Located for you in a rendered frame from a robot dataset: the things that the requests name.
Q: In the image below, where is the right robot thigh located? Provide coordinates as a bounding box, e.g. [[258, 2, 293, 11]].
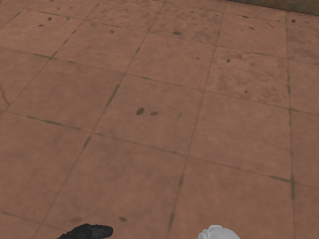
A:
[[197, 227, 240, 239]]

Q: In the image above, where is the right robot shin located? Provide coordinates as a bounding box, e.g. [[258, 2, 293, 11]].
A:
[[208, 225, 222, 231]]

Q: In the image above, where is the robot left hand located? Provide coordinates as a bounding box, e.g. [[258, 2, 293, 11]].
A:
[[57, 223, 114, 239]]

